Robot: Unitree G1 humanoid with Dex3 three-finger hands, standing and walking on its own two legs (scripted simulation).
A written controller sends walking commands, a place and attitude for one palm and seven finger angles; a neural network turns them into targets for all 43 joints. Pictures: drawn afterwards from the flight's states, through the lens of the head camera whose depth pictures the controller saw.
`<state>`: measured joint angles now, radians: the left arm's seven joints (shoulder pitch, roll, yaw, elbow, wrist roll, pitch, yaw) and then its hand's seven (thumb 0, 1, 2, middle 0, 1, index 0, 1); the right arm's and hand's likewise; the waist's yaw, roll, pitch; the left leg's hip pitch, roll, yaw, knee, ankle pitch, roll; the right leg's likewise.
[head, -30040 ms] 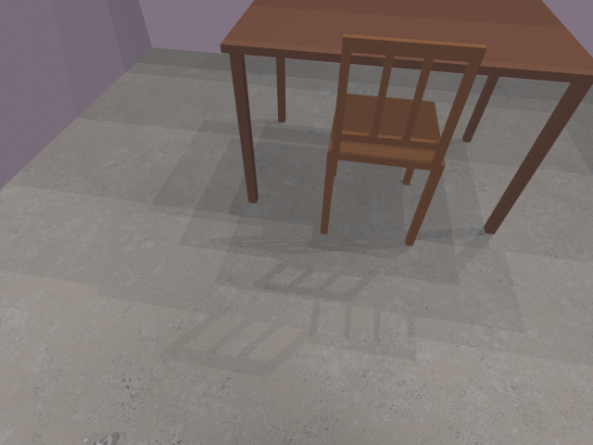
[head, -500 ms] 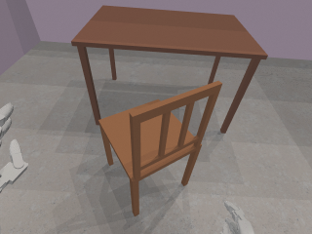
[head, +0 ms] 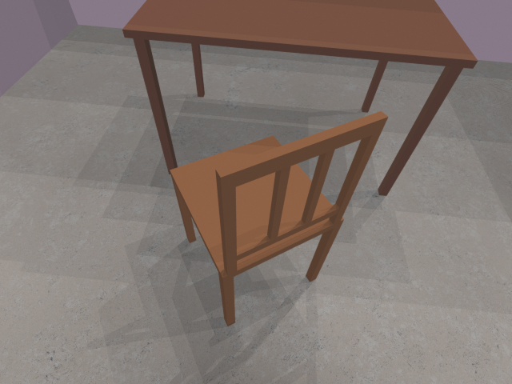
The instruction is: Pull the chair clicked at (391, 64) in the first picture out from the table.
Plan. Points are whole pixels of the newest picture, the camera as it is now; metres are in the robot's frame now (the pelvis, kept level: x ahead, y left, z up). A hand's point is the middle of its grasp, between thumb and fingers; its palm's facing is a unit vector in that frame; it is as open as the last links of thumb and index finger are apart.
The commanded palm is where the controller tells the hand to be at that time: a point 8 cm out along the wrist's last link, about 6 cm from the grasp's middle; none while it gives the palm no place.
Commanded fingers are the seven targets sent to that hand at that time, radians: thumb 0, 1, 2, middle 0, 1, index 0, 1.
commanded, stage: let the arm hang, fingers relaxed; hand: left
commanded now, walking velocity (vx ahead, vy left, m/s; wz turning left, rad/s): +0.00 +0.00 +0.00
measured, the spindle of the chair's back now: (277, 205) +0.50 -0.01 -0.10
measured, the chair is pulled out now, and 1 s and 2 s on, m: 0.52 0.52 0.52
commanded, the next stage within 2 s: look to check the result in 0.62 s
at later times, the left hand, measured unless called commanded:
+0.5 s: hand out of the picture +0.05 +0.16 -0.17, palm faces +0.00 -0.98 -0.21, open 7.3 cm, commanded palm none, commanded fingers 0.00 0.90 0.90 -0.20 -0.30 -0.20 -0.30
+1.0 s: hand out of the picture +0.02 +0.14 -0.17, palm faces +0.00 -0.98 -0.17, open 7.4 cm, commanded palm none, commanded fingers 0.00 0.90 0.90 -0.20 -0.30 -0.20 -0.30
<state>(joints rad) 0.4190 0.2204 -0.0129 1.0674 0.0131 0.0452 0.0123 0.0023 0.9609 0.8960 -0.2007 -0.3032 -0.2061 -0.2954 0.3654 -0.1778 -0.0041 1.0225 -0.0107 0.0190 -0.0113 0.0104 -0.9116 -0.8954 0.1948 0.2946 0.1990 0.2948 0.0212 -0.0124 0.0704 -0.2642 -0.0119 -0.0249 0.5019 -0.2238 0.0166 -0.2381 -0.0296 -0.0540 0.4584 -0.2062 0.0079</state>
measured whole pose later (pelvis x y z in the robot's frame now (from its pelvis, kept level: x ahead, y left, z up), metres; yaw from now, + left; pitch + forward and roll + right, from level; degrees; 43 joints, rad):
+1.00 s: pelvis +0.01 -0.02 +0.00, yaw -1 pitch -1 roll +0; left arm 0.28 0.14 -0.02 1.06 0.00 0.02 0.02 0.01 0.91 0.90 -0.20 -0.30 -0.20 -0.30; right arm 0.31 -0.13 0.00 1.07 -0.01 -0.01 -0.03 0.01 -0.91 -0.90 0.19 0.29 0.20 0.29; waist 0.00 0.01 0.08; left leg -0.20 0.02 -0.02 0.45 -0.22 -0.02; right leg -0.19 0.00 -0.05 0.44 -0.22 -0.02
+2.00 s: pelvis +0.01 -0.02 +0.00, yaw -1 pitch -1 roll +0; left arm 0.29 0.14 -0.01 1.05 0.00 0.02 0.03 0.01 0.91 0.90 -0.20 -0.30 -0.20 -0.30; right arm 0.32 -0.12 0.00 1.07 -0.01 -0.01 -0.03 0.01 -0.91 -0.90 0.19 0.29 0.20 0.29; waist 0.00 0.01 0.07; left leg -0.21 0.02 -0.02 0.45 -0.23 -0.02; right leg -0.20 0.00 -0.05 0.45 -0.22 -0.02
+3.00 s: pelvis +0.02 -0.03 +0.00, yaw +0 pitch -1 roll +0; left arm 0.29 0.15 -0.01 1.05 0.00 0.02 0.03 0.01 0.91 0.90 -0.20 -0.30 -0.20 -0.30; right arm 0.32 -0.12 0.00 1.07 -0.01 -0.01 -0.03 0.01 -0.91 -0.90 0.19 0.29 0.20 0.29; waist 0.00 0.00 0.07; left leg -0.21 0.02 -0.03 0.46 -0.23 -0.02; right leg -0.20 0.00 -0.06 0.45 -0.23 -0.02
